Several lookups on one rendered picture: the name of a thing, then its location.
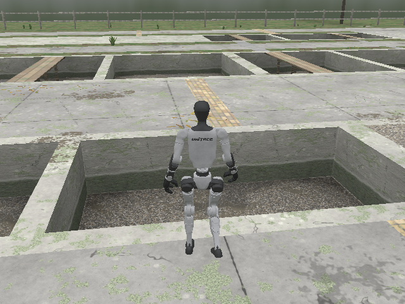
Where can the robot left upper arm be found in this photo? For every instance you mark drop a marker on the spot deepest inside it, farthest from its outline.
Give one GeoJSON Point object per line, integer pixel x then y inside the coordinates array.
{"type": "Point", "coordinates": [178, 147]}

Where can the robot right shin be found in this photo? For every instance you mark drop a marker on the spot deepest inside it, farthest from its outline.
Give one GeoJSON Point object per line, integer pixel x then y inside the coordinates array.
{"type": "Point", "coordinates": [215, 229]}

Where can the robot right hand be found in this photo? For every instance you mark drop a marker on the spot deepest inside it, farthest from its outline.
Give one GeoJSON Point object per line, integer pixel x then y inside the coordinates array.
{"type": "Point", "coordinates": [234, 178]}

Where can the robot right foot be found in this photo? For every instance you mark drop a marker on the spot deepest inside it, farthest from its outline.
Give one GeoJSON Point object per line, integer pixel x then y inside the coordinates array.
{"type": "Point", "coordinates": [217, 253]}

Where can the robot left hand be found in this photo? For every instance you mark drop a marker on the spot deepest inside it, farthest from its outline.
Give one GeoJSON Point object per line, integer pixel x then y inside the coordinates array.
{"type": "Point", "coordinates": [167, 184]}

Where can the robot right upper arm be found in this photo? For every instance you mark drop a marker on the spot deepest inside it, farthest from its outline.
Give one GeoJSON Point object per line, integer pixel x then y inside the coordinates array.
{"type": "Point", "coordinates": [225, 144]}

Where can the left robot forearm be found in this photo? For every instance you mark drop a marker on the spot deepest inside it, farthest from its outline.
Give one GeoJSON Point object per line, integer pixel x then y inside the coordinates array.
{"type": "Point", "coordinates": [171, 170]}

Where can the right robot forearm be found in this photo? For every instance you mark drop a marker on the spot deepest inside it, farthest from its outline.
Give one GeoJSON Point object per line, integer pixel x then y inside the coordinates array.
{"type": "Point", "coordinates": [231, 165]}

